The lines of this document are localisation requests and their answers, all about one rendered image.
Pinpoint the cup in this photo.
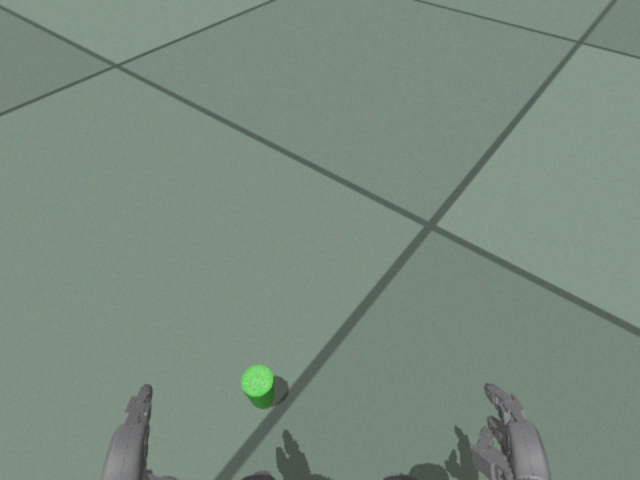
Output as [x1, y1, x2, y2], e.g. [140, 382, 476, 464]
[241, 365, 274, 409]

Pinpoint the right robot hand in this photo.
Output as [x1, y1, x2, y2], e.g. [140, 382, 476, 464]
[471, 383, 551, 480]

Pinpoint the left robot hand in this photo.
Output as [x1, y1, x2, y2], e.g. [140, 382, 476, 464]
[101, 384, 179, 480]

